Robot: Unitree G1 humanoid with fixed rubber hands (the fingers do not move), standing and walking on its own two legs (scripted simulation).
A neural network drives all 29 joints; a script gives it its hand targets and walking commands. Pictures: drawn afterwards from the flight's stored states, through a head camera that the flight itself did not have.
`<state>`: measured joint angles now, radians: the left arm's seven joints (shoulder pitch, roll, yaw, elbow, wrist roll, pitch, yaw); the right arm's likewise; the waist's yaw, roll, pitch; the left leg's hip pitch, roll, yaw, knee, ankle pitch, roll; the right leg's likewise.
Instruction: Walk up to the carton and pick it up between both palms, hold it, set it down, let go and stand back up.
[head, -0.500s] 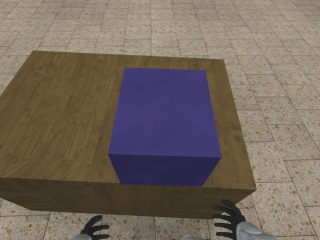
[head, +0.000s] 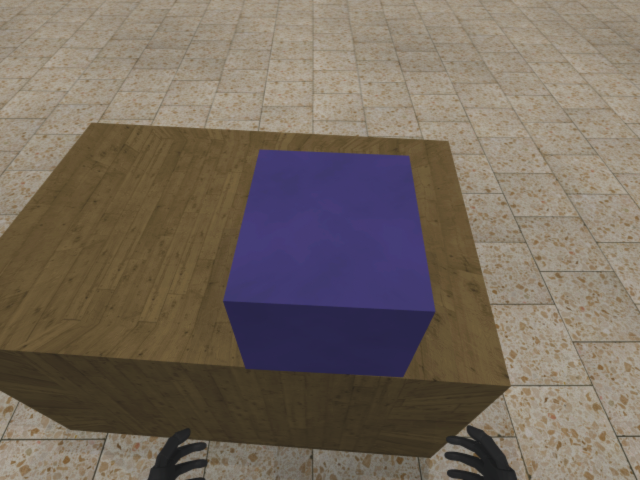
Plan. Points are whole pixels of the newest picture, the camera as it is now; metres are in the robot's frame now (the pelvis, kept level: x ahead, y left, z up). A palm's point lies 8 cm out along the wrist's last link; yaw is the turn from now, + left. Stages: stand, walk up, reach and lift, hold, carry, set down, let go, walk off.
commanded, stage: reach and lift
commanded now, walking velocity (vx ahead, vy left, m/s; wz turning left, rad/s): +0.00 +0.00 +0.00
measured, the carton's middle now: (329, 260) +0.49 +0.00 -0.07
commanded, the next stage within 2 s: none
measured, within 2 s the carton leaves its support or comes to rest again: neither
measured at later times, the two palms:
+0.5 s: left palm (152, 473) +0.16 +0.23 -0.08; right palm (493, 467) +0.16 -0.20 -0.08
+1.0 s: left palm (137, 448) +0.19 +0.25 -0.06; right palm (502, 447) +0.18 -0.21 -0.06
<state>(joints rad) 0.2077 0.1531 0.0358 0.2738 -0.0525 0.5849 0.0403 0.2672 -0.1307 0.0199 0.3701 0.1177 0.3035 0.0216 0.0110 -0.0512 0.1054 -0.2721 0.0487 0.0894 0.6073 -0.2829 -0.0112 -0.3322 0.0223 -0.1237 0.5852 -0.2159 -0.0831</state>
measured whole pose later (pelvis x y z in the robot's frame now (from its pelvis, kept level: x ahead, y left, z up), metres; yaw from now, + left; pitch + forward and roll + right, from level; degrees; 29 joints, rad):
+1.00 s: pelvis +0.04 +0.02 +0.01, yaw +1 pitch -3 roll +0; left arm 0.26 0.23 -0.05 0.63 -0.13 -0.34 0.02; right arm 0.22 -0.17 0.00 0.83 0.21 -0.49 0.08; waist 0.01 -0.03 0.05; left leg -0.18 0.04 0.08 0.58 -0.34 0.00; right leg -0.23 0.02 -0.13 0.55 -0.27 -0.06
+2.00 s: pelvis +0.04 +0.03 +0.00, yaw +1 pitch +2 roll +0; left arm -0.17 0.28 -0.07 0.81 -0.26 -0.33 0.03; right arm -0.16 -0.28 0.05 0.89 0.38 -0.37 0.06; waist -0.02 -0.02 -0.04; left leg -0.31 0.02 0.08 0.59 -0.32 0.02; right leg -0.36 0.00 -0.12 0.57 -0.25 -0.05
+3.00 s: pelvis +0.03 +0.02 +0.00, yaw +1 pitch +17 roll +0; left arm -0.86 0.36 -0.09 1.08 -0.30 -0.06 0.01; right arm -0.83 -0.45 0.13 1.15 0.50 -0.12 0.04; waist 0.00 0.00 -0.17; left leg -0.62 0.03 0.07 0.59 -0.27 0.01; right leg -0.65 0.01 -0.13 0.53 -0.17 -0.06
